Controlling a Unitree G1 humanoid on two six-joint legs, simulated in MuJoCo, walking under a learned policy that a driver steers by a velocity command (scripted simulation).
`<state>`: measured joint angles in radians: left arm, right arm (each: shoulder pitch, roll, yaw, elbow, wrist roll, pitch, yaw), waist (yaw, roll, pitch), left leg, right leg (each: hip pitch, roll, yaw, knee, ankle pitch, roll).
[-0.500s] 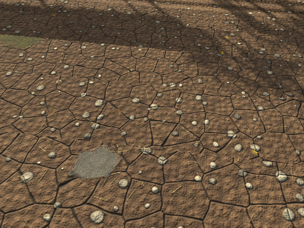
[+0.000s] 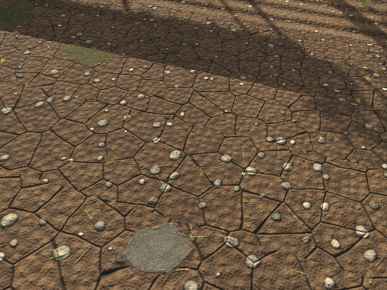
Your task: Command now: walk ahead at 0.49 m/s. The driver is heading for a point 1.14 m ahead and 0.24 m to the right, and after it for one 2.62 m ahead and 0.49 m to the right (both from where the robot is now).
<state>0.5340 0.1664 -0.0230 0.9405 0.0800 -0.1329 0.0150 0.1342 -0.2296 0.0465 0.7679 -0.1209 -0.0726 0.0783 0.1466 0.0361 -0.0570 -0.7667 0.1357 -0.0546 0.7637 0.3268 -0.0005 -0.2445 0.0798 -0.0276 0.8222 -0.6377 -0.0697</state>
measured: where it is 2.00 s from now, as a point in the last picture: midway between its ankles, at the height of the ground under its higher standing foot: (273, 214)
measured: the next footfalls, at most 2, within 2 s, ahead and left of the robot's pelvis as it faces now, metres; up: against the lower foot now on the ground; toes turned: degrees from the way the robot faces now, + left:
left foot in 0.16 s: +0.26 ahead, +0.17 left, -0.18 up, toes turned +6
right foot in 0.66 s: +0.59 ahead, -0.07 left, -0.18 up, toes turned -5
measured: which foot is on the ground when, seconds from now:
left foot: up 0.00-0.14, down 0.16-0.70, up 0.72-1.00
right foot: down 0.00-0.16, up 0.18-0.64, down 0.66-1.00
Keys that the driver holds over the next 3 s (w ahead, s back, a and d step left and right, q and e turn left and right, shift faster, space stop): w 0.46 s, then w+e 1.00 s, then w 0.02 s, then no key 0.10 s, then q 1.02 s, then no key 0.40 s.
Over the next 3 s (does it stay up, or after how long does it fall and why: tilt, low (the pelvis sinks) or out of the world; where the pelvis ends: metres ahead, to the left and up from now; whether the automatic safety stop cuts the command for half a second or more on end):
stays up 1.10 -0.21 -0.31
